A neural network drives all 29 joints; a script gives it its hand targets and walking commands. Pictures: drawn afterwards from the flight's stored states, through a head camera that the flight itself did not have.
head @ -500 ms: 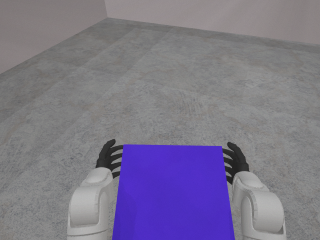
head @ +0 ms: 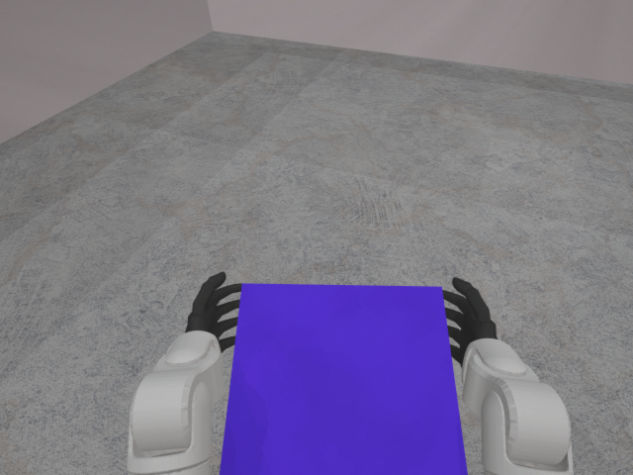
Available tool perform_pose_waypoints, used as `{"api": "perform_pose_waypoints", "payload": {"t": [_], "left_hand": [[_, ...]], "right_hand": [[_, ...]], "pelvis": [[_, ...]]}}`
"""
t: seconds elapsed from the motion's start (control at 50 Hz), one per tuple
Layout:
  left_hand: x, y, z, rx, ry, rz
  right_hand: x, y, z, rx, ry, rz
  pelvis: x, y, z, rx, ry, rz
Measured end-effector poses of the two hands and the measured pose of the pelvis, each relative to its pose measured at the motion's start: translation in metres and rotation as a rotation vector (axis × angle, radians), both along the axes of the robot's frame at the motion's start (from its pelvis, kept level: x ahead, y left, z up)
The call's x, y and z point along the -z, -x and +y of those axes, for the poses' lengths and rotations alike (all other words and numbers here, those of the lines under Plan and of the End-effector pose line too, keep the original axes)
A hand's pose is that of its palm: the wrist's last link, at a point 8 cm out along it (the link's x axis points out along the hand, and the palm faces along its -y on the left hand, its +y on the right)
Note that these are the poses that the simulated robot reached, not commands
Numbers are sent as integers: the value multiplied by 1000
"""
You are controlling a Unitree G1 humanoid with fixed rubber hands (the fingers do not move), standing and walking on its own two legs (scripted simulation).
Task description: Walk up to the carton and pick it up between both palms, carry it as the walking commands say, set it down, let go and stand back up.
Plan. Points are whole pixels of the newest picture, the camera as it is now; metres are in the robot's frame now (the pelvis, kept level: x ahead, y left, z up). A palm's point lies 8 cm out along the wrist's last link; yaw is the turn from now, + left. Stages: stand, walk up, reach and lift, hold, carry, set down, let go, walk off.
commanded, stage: carry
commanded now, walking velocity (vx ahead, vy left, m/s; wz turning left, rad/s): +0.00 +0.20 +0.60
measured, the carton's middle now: (337, 398) +0.23 +0.00 +0.01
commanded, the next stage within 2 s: none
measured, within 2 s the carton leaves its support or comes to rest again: neither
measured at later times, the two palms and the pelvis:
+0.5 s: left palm (86, 406) +0.18 +0.25 +0.09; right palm (372, 356) +0.25 -0.04 +0.08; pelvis -0.03 +0.05 -0.01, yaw +13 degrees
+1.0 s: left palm out of the picture +0.03 +0.43 +0.07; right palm (171, 405) +0.19 +0.17 +0.08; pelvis -0.10 +0.17 -0.01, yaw +31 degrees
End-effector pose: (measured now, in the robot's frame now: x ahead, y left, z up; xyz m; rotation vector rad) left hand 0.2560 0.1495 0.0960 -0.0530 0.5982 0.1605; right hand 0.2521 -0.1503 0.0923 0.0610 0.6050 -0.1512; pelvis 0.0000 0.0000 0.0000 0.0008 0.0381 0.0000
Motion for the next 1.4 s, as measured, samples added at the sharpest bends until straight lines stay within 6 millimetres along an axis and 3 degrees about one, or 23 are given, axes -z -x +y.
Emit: {"api": "perform_pose_waypoints", "payload": {"t": [0.1,0.3,0.52,0.62,0.76,0.9,0.94,1.0,1.1,1.22,1.4], "left_hand": [[-4,9,10,-13,2,-27],[16,41,79,-143,6,26],[3,77,106,-239,-42,-15],[-10,100,127,-302,-58,5],[-16,138,175,-402,-48,3],[17,188,251,-499,19,5],[28,205,264,-529,45,44],[27,224,278,-565,55,45],[12,244,293,-590,28,0],[-6,254,296,-579,-30,-21],[-13,278,304,-584,-25,-4]], "right_hand": [[-2,6,10,-5,-12,-23],[12,-1,82,-125,5,33],[16,6,115,-226,-52,-6],[6,10,141,-288,-69,15],[-7,17,199,-383,-60,-5],[9,41,287,-488,5,-4],[17,50,305,-518,32,34],[15,61,324,-552,41,36],[4,75,343,-578,17,-10],[-1,87,344,-571,-31,-32],[-10,109,354,-578,-23,-17]], "pelvis": [[6,3,8,-41,5,4],[12,17,46,-129,-1,32],[14,36,54,-235,-3,51],[0,45,64,-303,-39,38],[-6,59,95,-401,-62,43],[16,84,149,-491,-32,47],[15,92,157,-508,-15,43],[11,103,166,-537,0,44],[8,116,178,-567,-2,49],[8,127,187,-571,-16,45],[1,144,194,-608,2,15]]}}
